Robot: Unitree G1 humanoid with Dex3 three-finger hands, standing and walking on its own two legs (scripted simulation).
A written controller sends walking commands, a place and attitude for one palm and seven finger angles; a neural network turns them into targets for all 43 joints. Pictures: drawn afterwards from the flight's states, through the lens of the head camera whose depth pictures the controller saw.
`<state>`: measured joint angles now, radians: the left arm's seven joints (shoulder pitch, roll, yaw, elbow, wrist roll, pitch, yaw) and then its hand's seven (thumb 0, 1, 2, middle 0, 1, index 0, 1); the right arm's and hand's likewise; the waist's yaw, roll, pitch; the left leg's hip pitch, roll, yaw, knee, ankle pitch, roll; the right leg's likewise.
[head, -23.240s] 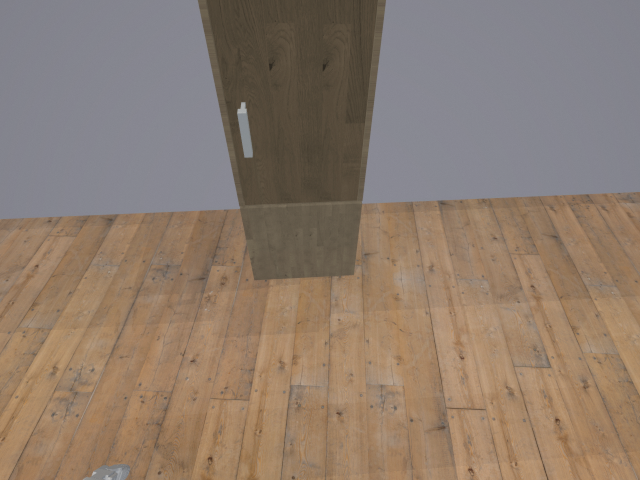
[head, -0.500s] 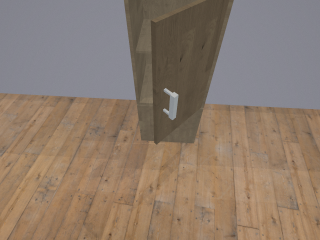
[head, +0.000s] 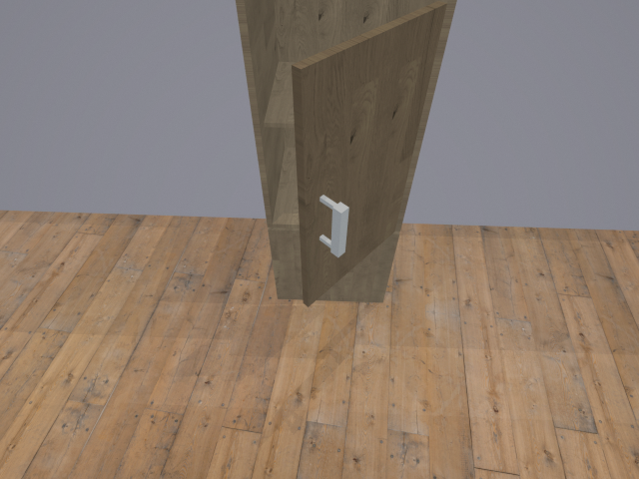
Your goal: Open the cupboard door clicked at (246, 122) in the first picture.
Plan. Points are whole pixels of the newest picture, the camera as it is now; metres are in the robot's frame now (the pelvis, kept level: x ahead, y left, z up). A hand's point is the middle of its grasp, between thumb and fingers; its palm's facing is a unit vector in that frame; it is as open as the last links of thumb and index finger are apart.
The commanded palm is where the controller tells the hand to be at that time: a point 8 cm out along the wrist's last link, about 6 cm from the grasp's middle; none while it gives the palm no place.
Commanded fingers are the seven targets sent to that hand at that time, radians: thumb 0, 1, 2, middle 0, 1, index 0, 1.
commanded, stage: let the arm hang, fingers relaxed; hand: left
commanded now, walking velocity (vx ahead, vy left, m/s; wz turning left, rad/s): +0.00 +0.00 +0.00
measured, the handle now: (331, 226) +0.57 +0.00 -0.07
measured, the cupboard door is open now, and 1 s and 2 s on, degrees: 48 48 48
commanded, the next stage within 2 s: look to check the result in 0.06 s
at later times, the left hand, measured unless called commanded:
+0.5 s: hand out of the picture +0.01 +0.16 -0.17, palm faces +0.04 -0.98 -0.18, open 7.4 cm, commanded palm none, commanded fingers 0.00 0.90 0.90 -0.20 -0.30 -0.20 -0.30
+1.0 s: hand out of the picture +0.03 +0.16 -0.18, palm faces +0.01 -0.98 -0.19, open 7.4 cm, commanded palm none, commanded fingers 0.00 0.90 0.90 -0.20 -0.30 -0.20 -0.30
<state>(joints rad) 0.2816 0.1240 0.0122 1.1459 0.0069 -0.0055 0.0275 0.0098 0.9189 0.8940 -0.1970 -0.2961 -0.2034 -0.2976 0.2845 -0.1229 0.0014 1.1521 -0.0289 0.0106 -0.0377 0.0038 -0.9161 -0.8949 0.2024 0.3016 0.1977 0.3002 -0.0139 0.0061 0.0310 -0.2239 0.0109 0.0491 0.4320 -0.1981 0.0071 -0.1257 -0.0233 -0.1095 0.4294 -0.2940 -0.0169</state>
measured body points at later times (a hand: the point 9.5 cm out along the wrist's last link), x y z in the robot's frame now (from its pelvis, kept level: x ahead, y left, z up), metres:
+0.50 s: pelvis +0.02 -0.01 +0.00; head +0.04 -0.01 +0.45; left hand +0.01 +0.21 -0.16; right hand +0.02 -0.22 -0.16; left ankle +0.02 +0.11 -0.74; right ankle -0.04 -0.10 -0.74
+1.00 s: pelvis +0.03 -0.01 +0.00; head +0.06 -0.02 +0.44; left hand +0.03 +0.21 -0.16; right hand +0.03 -0.24 -0.17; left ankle +0.02 +0.11 -0.74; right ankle -0.04 -0.10 -0.74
